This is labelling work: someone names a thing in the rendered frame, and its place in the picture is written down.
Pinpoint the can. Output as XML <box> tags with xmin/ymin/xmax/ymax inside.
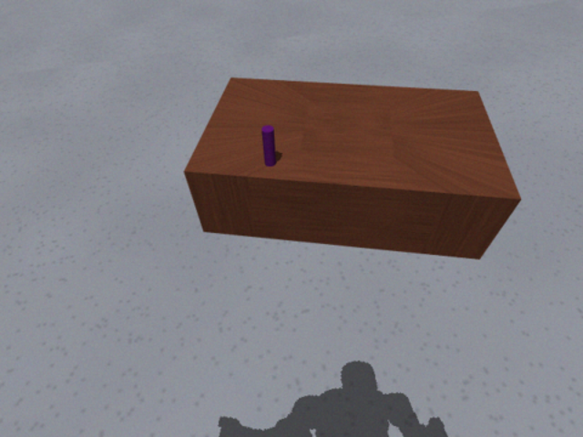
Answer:
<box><xmin>261</xmin><ymin>126</ymin><xmax>276</xmax><ymax>167</ymax></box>

